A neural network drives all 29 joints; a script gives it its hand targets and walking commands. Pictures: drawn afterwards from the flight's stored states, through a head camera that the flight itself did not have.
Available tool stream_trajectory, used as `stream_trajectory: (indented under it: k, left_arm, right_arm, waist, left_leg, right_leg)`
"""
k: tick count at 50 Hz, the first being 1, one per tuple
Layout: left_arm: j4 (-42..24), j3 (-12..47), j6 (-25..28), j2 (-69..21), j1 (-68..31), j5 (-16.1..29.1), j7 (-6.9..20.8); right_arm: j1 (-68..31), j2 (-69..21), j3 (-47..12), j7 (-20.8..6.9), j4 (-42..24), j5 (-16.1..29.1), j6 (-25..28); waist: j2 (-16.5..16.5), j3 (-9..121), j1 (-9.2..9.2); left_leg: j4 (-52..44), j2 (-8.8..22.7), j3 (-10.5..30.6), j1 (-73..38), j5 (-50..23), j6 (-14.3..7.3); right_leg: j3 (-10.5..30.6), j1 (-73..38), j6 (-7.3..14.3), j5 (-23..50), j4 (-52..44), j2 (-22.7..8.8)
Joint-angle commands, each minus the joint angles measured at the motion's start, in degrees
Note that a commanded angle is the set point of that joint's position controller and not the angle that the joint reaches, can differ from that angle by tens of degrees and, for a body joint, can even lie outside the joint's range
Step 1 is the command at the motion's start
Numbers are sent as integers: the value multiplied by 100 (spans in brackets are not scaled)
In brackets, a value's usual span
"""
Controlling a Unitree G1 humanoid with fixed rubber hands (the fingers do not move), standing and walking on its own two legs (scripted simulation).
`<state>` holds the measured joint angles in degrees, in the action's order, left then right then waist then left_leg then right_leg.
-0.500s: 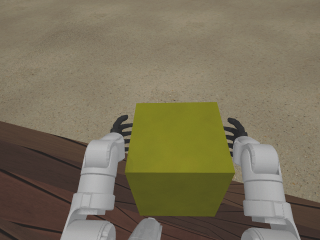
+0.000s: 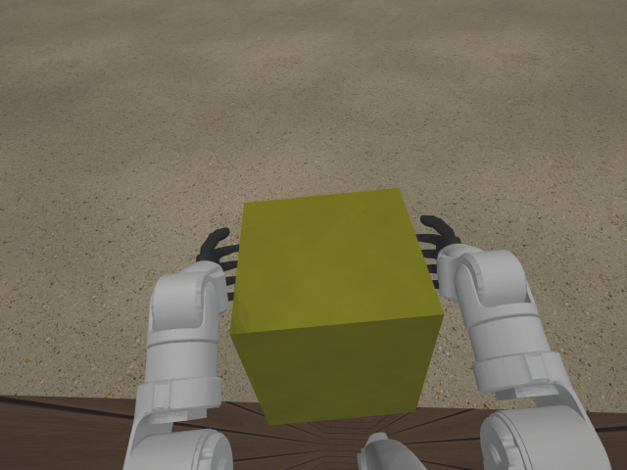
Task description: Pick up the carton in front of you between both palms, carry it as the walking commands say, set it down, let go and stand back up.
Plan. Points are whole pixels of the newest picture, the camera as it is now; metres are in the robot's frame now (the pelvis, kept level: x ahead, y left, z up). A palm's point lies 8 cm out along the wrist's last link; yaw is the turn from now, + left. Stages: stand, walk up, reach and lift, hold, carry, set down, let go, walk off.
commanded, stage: carry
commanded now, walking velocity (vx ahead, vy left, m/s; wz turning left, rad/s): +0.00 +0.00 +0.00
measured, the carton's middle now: (332, 310) +0.34 -0.03 +0.01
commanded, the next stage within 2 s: none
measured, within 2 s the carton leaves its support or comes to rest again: neither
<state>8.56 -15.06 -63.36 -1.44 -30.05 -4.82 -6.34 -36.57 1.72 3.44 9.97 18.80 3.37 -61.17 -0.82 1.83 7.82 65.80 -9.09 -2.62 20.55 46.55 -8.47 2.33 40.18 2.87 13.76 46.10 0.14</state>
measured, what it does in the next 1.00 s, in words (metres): goes down: right foot 0.17 m lower, then left foot 0.17 m lower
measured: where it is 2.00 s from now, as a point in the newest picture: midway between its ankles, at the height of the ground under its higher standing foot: (301, 244)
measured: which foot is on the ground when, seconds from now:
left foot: down 0.00-0.08, up 0.10-0.42, down 0.44-0.80, up 0.82-1.00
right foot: up 0.00-0.06, down 0.08-0.44, up 0.46-0.78, down 0.80-1.00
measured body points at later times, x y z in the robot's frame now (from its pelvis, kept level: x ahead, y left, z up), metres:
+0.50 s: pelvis +0.43 +0.00 -0.26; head +0.43 -0.02 +0.19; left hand +0.80 +0.13 -0.16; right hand +0.77 -0.17 -0.18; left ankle +0.48 +0.05 -0.97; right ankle +0.29 -0.10 -0.75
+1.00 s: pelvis +0.85 -0.04 -0.43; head +0.92 -0.04 +0.02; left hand +1.19 +0.15 -0.38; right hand +1.22 -0.15 -0.39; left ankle +0.82 +0.09 -1.02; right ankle +0.86 -0.09 -1.14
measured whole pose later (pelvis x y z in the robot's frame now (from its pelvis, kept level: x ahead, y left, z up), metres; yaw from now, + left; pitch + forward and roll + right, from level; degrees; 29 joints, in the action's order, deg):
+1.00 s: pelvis +0.85 -0.04 -0.43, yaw +1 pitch +7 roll +0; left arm 3.8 -9.4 -57.6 -1.4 -27.2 1.0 -10.3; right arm -28.1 -2.2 10.4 8.8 4.4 -0.1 -58.6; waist 0.0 -2.1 -5.7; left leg 82.3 1.0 1.8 43.7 28.7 -3.1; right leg -6.1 27.7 7.1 -19.4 40.1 4.3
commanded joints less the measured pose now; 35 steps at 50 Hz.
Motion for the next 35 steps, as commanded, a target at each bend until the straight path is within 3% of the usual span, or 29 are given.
stream_trajectory:
  k: [1,2,3,4,5,6,7,8,9,11,12,13,14,15,18,19,20,21,22,23,24,25,27,28,30,31,32,33,35]
  left_arm:
    - [-629,3747,248,-5695,-4064,2076,1094]
    - [-587,3867,226,-5715,-3974,2147,1092]
    - [-494,3914,226,-5714,-3764,2217,1113]
    - [-470,3969,237,-5733,-3695,2306,1174]
    - [-286,3993,240,-5710,-3638,2381,1215]
    - [-85,4070,249,-5835,-3618,2502,1244]
    - [-76,4254,288,-6100,-3923,2733,1286]
    - [-6,4341,338,-6272,-4147,2929,1330]
    - [-86,4539,480,-6502,-4315,3127,1383]
    - [-327,4706,663,-6842,-5031,3343,1462]
    - [-395,4783,727,-6969,-5020,3442,1471]
    - [-416,4772,783,-7039,-4912,3465,1467]
    - [-451,4769,829,-7090,-4825,3481,1462]
    - [-411,4737,859,-7069,-4627,3453,1438]
    - [-369,4579,927,-6819,-3792,3262,1382]
    - [-390,4480,920,-6711,-3623,3182,1356]
    - [-460,4480,894,-6642,-3415,3111,1329]
    - [-504,4461,863,-6507,-3315,2978,1294]
    - [-570,4350,871,-6327,-3310,2742,1242]
    - [-455,4052,747,-5960,-3282,2421,1179]
    - [-105,3785,615,-5654,-2868,2119,1114]
    - [-117,3572,581,-5308,-2670,1892,1088]
    - [-33,3299,561,-5213,-2596,1660,1088]
    - [-134,3271,597,-5228,-2819,1570,1105]
    - [-280,3347,679,-5399,-3055,1605,1111]
    - [-469,3488,727,-5526,-3177,1719,1117]
    - [-584,3654,760,-5632,-3333,1823,1101]
    - [-754,3717,781,-5624,-3407,1859,1071]
    - [-1219,3955,772,-5599,-3545,1945,1007]
  right_arm:
    - [-3824,-7023,-2998,-1618,-1296,2483,274]
    - [-3455,-6883,-2926,-1603,-1187,2308,267]
    - [-3315,-6740,-2835,-1587,-1159,2117,253]
    - [-3259,-6587,-2745,-1553,-1122,1925,258]
    - [-3060,-6427,-2531,-1527,-983,1681,212]
    - [-2698,-6095,-2222,-1494,-676,1295,170]
    - [-2489,-5835,-2036,-1470,-605,1029,173]
    - [-2402,-5778,-1864,-1455,-505,875,203]
    - [-2361,-5820,-1821,-1474,-555,768,263]
    - [-3084,-5921,-1903,-1534,-905,818,440]
    - [-3177,-6119,-2043,-1547,-1046,954,504]
    - [-3249,-6177,-2176,-1542,-1225,1072,575]
    - [-3289,-6188,-2304,-1521,-1399,1106,633]
    - [-3200,-6271,-2436,-1496,-1407,1126,671]
    - [-3177,-6235,-2853,-1403,-1844,1273,671]
    - [-3159,-6214,-2969,-1374,-1989,1306,637]
    - [-2991,-6083,-3045,-1362,-2119,1375,606]
    - [-2902,-5941,-3155,-1351,-2182,1441,584]
    - [-2881,-5937,-3197,-1397,-2280,1520,527]
    - [-2878,-5799,-3248,-1408,-1919,1592,438]
    - [-2867,-5703,-3324,-1434,-1778,1772,418]
    - [-2953,-5981,-3495,-1477,-1848,2009,433]
    - [-3449,-6297,-3671,-1557,-1767,2323,455]
    - [-3713,-6527,-3706,-1608,-1795,2490,488]
    - [-3880,-6823,-3803,-1677,-1791,2693,553]
    - [-3919,-6915,-3806,-1694,-1882,2758,617]
    - [-4016,-6984,-3824,-1692,-1919,2765,633]
    - [-3866,-7016,-3762,-1683,-1902,2745,653]
    - [-3604,-6921,-3696,-1649,-1981,2676,683]
  waist:
    - [961,2034,-559]
    - [862,2210,-930]
    - [354,2472,-1560]
    - [-709,2052,-1978]
    - [-1022,2002,-1717]
    - [-581,2242,-1038]
    - [31,2085,-1113]
    - [736,1876,-1137]
    - [287,2123,-1149]
    - [441,1477,-1093]
    - [-8,1798,-1131]
    - [-14,1872,-1089]
    - [693,1795,-1328]
    - [559,1925,-1343]
    - [-504,1626,-1491]
    - [-1023,2111,-1037]
    - [-809,2420,-473]
    - [63,2450,156]
    - [973,2015,599]
    - [1124,2080,144]
    - [658,2375,-301]
    - [215,1968,-177]
    - [-91,2056,-251]
    - [-190,1793,-293]
    - [210,2328,-341]
    - [-186,2198,-73]
    - [-231,2039,-19]
    - [-14,1971,-22]
    - [672,1907,-86]
  left_leg:
    - [-240,909,909,773,-4235,62]
    - [512,1012,644,475,-4953,277]
    - [1585,1108,415,655,-6189,533]
    - [4206,499,27,1622,-4277,696]
    - [5400,34,-20,3610,-407,932]
    - [4580,468,589,4073,-1023,656]
    - [3796,818,817,4094,-1171,578]
    - [2837,982,932,4364,-1746,575]
    - [2177,1033,1211,4198,-2162,647]
    - [351,1027,671,2665,-2854,701]
    - [1209,1044,570,2591,-3873,599]
    - [860,1121,541,2738,-3976,498]
    - [-727,1098,557,2944,-5640,489]
    - [-1634,915,228,2271,-6854,560]
    - [-3263,545,-554,-94,-7245,607]
    - [-2341,500,-830,-1113,-8172,426]
    - [-2781,486,-749,-1724,-7619,305]
    - [-3380,474,-792,-2688,-7129,191]
    - [-3936,1140,-93,-3101,-6625,-400]
    - [-2611,2029,1429,-4172,-8731,-548]
    - [-2564,2635,2651,-4380,-7551,-890]
    - [-2491,2230,2807,-3695,-6401,-852]
    - [-2542,2590,3581,-2423,-6159,-1309]
    - [-2716,2560,3623,-1711,-6075,-1318]
    - [-2439,2527,3239,-1508,-6134,-1025]
    - [-1680,1913,2668,-1771,-4875,-712]
    - [-1451,1380,1800,-1265,-3915,-488]
    - [-1509,1067,1435,-701,-3559,-385]
    - [-1256,1013,997,-255,-3332,-282]
  right_leg:
    - [-948,-3059,118,1666,-118,499]
    - [-948,-3265,189,1051,-393,469]
    - [-923,-4267,225,578,-1226,392]
    - [-651,-4815,658,379,-2118,48]
    - [762,-6068,1214,2179,-489,-1009]
    - [1911,-6012,1254,1488,-561,-1402]
    - [2288,-5396,1562,607,-568,-1450]
    - [2248,-5152,1441,46,-368,-1428]
    - [3140,-4763,1815,-442,-599,-1797]
    - [2846,-2769,1695,-415,-1189,-1593]
    - [2714,-2976,1477,-211,-685,-1611]
    - [2393,-3118,1285,-455,-391,-1459]
    - [1650,-3290,950,-1998,453,-623]
    - [1069,-3107,853,-2509,829,-272]
    - [154,-2025,641,-2524,957,137]
    - [-177,-1816,399,-1758,1852,-113]
    - [-386,-1761,143,-535,2866,-185]
    - [-518,-1226,-140,298,4107,-231]
    - [-704,-220,-274,-3438,6448,412]
    - [-245,1297,-342,-5519,6567,541]
    - [348,1688,-249,-4993,5794,123]
    - [415,2139,-165,-4369,4924,-51]
    - [451,1871,-156,-3756,3224,-230]
    - [404,1410,-150,-3746,2118,-281]
    - [83,699,-36,-2472,2810,-210]
    - [242,1370,14,-968,1523,-291]
    - [-170,798,6,382,342,-126]
    - [-398,-240,21,930,-455,-2]
    - [-563,-1368,131,1212,-1121,100]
